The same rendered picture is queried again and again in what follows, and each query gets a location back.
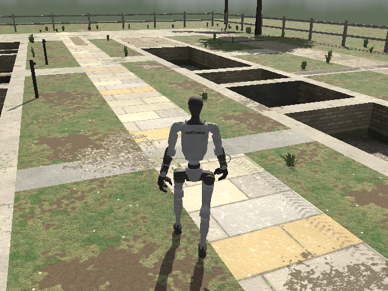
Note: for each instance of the humanoid robot head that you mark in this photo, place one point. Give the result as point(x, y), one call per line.
point(195, 106)

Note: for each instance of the robot right hand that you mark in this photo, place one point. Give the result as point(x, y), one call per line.
point(220, 171)

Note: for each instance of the right robot forearm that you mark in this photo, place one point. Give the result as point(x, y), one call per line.
point(222, 160)

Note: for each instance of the robot right upper arm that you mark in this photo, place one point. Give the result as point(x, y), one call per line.
point(213, 128)

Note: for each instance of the left robot forearm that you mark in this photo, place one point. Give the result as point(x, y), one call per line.
point(165, 164)

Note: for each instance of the right robot thigh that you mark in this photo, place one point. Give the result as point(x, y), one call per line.
point(208, 179)

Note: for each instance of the robot left upper arm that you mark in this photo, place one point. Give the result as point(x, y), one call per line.
point(173, 136)

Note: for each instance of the robot left hand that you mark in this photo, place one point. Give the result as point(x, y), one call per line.
point(162, 184)

